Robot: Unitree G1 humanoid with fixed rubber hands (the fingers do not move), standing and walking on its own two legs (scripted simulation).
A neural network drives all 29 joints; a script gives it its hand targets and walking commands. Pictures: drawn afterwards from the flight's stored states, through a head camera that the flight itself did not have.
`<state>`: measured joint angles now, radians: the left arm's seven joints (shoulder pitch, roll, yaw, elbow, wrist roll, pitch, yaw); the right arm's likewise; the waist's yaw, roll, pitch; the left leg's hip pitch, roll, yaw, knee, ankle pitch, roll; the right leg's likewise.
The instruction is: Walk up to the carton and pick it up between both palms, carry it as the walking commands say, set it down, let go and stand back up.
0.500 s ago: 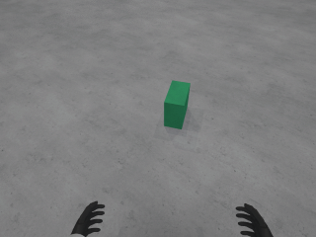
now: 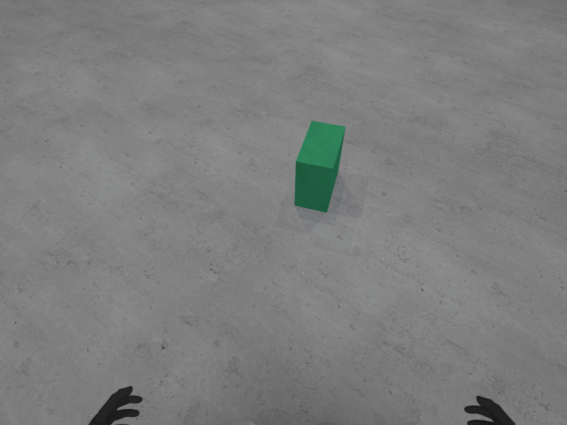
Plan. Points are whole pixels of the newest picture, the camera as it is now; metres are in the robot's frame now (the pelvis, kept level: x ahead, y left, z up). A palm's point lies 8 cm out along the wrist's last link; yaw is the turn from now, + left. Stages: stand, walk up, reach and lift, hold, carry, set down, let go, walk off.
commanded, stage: stand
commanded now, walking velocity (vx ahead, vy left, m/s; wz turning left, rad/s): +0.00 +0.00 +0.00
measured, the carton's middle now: (319, 167) +1.18 -0.10 -0.61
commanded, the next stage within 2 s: walk up in 1.90 s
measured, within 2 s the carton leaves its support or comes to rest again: neither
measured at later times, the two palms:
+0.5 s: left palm out of the picture +0.10 +0.29 -0.09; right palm out of the picture +0.10 -0.29 -0.09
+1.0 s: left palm out of the picture +0.07 +0.29 -0.08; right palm out of the picture +0.07 -0.30 -0.08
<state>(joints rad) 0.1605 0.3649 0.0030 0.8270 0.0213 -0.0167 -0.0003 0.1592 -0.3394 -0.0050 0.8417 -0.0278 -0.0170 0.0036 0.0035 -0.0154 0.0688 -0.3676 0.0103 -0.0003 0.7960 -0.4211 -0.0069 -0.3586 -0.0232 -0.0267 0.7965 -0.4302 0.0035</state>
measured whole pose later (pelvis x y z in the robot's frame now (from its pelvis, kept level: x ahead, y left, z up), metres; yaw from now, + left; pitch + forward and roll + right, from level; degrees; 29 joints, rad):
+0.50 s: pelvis +0.00 +0.00 +0.02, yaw -1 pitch -2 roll +0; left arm 0.11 0.36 -0.01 1.00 0.01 -0.02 0.00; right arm 0.11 -0.35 0.01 1.00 -0.02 -0.02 0.00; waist 0.01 -0.01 0.08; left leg -0.23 0.01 0.02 0.58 -0.31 -0.01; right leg -0.24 -0.02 -0.02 0.59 -0.32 0.00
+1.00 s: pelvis -0.01 -0.01 +0.04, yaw -1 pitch -3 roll +0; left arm 0.10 0.36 -0.01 1.09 0.01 -0.02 -0.01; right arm 0.11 -0.34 0.02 1.09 -0.02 -0.02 0.01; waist 0.01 -0.01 0.07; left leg -0.13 0.02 0.01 0.39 -0.20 -0.02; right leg -0.14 -0.01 -0.03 0.41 -0.22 -0.01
